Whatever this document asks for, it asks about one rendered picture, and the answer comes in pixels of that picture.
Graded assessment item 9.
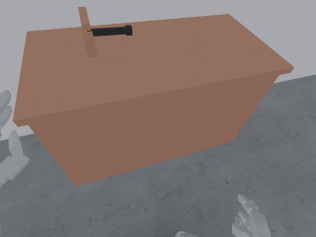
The tap lever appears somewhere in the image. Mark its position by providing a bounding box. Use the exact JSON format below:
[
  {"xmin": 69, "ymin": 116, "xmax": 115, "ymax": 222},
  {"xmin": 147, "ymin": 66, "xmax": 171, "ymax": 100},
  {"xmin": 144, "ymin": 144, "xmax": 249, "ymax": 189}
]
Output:
[{"xmin": 87, "ymin": 25, "xmax": 132, "ymax": 37}]

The robot right hand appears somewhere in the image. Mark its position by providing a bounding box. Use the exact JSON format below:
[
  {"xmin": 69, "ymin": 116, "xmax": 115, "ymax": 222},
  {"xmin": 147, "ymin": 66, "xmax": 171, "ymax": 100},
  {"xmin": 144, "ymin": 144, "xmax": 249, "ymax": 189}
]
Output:
[{"xmin": 232, "ymin": 195, "xmax": 272, "ymax": 237}]

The robot left hand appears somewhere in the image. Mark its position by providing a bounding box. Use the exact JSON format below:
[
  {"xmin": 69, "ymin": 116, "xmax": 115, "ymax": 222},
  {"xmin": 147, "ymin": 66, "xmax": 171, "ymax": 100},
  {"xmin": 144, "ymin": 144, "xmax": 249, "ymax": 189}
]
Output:
[{"xmin": 0, "ymin": 90, "xmax": 30, "ymax": 189}]

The counter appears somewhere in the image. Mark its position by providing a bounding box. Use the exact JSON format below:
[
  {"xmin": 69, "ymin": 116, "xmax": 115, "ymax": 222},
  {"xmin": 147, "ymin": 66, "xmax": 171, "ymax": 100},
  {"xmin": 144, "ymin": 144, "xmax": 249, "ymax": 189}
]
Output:
[{"xmin": 13, "ymin": 6, "xmax": 294, "ymax": 187}]

